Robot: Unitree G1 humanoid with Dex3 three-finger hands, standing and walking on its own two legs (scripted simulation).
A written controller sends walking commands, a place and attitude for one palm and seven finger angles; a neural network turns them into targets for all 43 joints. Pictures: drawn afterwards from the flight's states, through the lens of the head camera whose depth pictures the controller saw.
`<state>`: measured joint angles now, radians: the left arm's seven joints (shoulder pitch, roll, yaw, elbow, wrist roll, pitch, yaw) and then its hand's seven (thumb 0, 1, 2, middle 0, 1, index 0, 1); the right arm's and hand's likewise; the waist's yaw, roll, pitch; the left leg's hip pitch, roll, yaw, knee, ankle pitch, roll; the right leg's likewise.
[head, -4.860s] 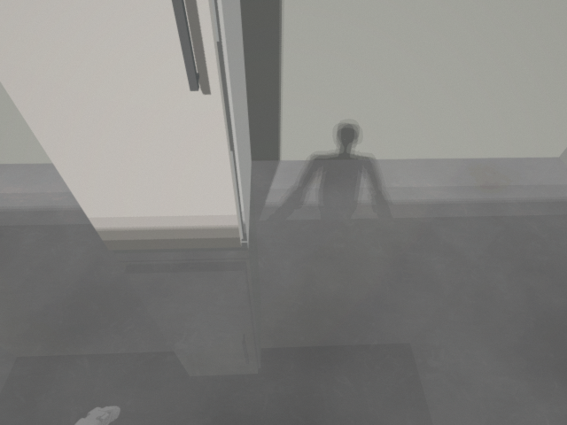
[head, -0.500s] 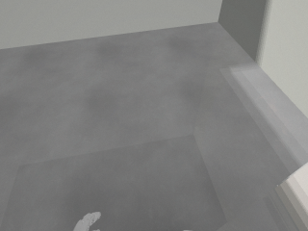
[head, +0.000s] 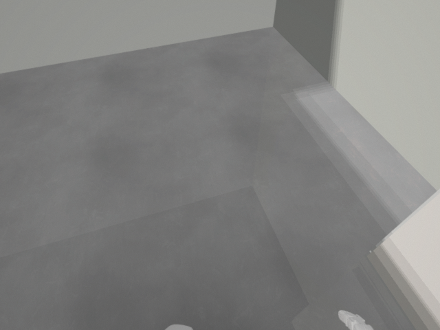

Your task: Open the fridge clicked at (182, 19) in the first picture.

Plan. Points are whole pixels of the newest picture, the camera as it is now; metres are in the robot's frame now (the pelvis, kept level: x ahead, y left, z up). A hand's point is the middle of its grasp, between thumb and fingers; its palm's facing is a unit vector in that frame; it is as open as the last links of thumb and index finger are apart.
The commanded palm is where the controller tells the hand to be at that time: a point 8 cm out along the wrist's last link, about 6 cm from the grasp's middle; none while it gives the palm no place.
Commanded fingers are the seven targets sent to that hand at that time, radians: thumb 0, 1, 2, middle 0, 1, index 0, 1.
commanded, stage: turn to face it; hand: right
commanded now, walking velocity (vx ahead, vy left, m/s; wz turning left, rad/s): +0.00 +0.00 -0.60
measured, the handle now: out of the picture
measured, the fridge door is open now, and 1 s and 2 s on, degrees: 0 0 0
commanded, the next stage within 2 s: take the last steps up to it in 1.68 s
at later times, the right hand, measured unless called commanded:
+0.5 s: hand out of the picture -0.05 -0.17 -0.16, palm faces +0.36 +0.89 -0.27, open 7.4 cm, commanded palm none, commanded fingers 0.00 -0.90 -0.90 0.20 0.30 0.20 0.30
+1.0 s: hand out of the picture -0.04 -0.24 -0.16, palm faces +0.61 +0.75 -0.26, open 7.4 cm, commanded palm none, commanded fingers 0.00 -0.90 -0.90 0.20 0.30 0.20 0.30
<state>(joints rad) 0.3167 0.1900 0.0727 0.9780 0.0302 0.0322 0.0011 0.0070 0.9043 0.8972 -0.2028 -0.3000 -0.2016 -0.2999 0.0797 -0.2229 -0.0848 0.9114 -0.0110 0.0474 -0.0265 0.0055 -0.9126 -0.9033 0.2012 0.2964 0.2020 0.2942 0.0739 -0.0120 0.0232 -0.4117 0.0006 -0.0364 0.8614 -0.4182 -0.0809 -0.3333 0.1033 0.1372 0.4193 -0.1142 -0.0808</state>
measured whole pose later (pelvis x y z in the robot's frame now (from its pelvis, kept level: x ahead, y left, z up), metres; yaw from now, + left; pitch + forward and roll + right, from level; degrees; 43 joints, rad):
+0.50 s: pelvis -0.01 +0.03 -0.01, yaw -21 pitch +0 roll -2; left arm 0.15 0.29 0.09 0.94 0.02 0.09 -0.03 0.01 0.91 0.90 -0.20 -0.30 -0.20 -0.30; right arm 0.27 -0.19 -0.04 0.91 -0.03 0.02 -0.02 0.01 -0.91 -0.90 0.21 0.30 0.21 0.29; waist -0.01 0.00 0.10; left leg -0.16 0.13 0.20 0.53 -0.35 -0.01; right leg -0.43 -0.05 -0.03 0.91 -0.41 0.08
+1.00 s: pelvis -0.01 +0.00 -0.01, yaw -37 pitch +0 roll +1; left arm 0.18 0.22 0.06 0.90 0.03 0.04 -0.02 0.01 0.90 0.90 -0.20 -0.30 -0.20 -0.30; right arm 0.13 -0.24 -0.06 0.85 -0.01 0.04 -0.01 0.01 -0.91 -0.90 0.20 0.30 0.20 0.29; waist 0.02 -0.01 0.07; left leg -0.39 0.04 0.01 0.78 -0.42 -0.09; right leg -0.28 0.05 0.11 0.52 -0.25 -0.03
